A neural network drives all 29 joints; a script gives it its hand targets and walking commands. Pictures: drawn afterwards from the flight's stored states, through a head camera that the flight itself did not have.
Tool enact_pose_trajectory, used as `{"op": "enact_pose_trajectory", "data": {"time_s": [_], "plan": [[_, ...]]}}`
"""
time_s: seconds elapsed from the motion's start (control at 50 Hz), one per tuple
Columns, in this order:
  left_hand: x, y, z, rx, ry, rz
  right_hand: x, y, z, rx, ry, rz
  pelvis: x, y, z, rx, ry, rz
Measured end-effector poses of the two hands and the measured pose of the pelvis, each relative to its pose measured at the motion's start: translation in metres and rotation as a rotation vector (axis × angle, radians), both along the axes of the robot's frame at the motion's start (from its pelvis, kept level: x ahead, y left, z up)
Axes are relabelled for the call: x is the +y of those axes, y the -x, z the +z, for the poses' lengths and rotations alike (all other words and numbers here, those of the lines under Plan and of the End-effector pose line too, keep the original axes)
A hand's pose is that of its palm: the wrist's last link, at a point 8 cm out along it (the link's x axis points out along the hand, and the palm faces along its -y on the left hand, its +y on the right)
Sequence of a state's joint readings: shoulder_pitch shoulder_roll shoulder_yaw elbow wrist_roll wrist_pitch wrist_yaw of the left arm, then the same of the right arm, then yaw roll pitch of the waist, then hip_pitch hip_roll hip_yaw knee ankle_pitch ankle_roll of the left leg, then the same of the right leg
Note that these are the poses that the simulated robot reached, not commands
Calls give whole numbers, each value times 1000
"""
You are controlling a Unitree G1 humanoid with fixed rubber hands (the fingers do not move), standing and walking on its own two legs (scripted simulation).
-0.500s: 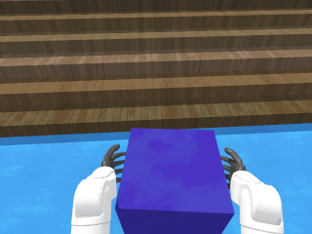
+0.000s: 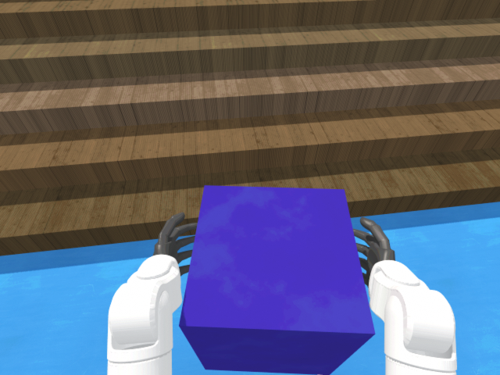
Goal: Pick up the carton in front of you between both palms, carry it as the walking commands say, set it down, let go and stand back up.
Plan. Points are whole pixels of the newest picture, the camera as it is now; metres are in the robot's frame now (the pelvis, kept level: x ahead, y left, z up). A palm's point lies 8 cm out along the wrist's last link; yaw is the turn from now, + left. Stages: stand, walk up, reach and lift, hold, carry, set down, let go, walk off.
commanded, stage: carry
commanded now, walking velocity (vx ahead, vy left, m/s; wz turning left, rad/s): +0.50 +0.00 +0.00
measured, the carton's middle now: (270, 285) +0.27 -0.01 +0.01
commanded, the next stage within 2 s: none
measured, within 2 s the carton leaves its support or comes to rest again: neither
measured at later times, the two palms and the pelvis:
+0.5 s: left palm (194, 127) +0.60 +0.14 +0.09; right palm (329, 124) +0.62 -0.16 +0.08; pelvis +0.35 -0.03 +0.00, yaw +3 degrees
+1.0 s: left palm (191, 25) +1.01 +0.19 +0.15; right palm (292, 24) +1.02 -0.11 +0.15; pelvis +0.62 +0.02 -0.02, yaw +3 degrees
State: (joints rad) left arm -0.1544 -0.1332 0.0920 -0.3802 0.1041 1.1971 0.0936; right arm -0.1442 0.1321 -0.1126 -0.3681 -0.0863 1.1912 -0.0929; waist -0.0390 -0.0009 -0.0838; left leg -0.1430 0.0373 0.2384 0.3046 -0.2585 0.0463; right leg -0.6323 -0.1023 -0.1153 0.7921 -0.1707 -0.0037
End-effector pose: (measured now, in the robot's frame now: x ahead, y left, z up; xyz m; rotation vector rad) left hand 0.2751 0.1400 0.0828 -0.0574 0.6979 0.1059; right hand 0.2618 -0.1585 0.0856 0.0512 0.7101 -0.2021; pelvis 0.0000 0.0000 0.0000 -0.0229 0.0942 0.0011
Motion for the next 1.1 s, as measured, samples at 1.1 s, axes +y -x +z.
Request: {"op": "enact_pose_trajectory", "data": {"time_s": [1.1], "plan": [[45, -781, 54, -30, -57, 78, 45, -811, 45, -31, -18, 116, 15, -661, -24, -3, -7, 48]]}}
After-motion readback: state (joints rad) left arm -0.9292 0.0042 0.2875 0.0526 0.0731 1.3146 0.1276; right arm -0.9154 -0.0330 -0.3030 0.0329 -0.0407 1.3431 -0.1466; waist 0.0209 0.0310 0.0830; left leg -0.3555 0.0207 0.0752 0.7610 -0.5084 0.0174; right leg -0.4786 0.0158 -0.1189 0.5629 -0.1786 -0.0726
